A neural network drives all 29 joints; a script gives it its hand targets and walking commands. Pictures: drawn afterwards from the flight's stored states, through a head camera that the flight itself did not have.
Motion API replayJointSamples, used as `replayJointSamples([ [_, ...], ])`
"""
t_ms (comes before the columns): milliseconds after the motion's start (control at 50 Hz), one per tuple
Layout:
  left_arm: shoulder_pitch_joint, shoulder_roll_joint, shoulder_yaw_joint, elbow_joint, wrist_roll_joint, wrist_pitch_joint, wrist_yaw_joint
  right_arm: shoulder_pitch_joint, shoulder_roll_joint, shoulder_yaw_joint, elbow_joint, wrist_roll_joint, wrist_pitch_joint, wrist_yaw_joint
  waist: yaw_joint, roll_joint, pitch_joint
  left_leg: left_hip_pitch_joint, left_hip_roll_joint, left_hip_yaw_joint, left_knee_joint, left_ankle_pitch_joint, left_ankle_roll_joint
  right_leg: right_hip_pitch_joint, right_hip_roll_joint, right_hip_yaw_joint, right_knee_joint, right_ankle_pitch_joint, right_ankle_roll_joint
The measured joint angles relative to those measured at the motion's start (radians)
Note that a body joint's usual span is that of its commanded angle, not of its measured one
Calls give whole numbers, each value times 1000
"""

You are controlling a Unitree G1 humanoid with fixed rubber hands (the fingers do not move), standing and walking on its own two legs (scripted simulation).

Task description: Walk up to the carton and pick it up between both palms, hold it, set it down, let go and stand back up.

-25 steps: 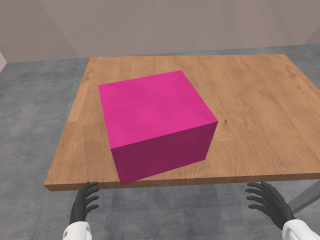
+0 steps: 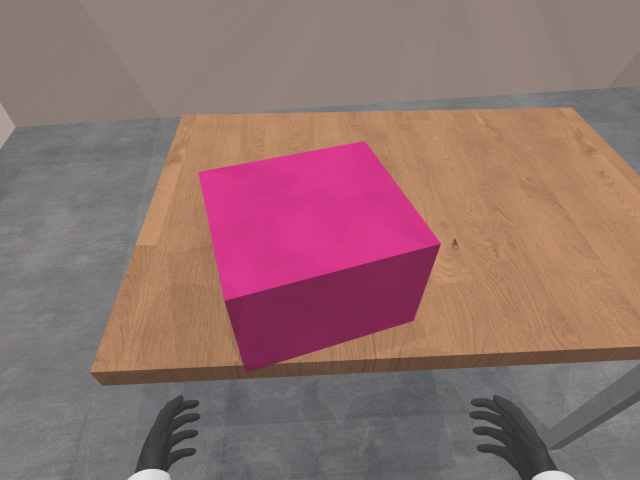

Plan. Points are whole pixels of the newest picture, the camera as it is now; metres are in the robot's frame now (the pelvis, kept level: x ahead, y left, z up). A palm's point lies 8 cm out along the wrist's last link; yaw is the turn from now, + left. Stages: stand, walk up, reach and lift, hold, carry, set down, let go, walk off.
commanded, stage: set down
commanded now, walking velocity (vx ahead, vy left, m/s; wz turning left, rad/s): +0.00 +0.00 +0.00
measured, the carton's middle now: (309, 248) +0.44 +0.05 +0.03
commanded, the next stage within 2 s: let go in 0.42 s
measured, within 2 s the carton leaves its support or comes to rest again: neither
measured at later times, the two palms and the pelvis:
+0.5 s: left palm (156, 470) +0.16 +0.23 -0.08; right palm out of the picture +0.16 -0.22 -0.08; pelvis +0.01 +0.00 +0.00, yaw +0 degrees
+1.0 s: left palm (158, 477) +0.16 +0.22 -0.08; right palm out of the picture +0.15 -0.24 -0.08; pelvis +0.00 +0.00 +0.00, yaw +0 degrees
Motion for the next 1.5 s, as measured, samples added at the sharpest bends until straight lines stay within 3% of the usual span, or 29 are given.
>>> replayJointSamples([
  [400, -19, 34, -21, 91, 11, 16, -43, -5, 64, -32, 70, -95, -18, -64, -16, 1, 32, 30, -5, 2, 16, -21, 7, 33, -7, -2, 7, -16, 7],
  [960, -47, 50, -25, 154, 4, 0, -65, -7, 77, -44, 94, -126, -27, -95, -24, 3, 40, 45, 0, 3, 31, -26, -4, 37, -4, -11, 45, -31, -2],
  [1140, 16, 81, -4, 296, 13, -96, -77, 83, 43, -57, 91, -134, 125, -142, -34, 13, -31, -26, 15, -18, 123, -67, -4, -2, 10, -31, 80, -47, -3],
  [1500, 94, 96, -14, 448, 15, -97, -71, 236, 43, -38, 152, -134, 148, -149, -41, 10, -33, -49, -11, -19, 123, -26, 25, -24, -15, -29, 83, -12, 26],
])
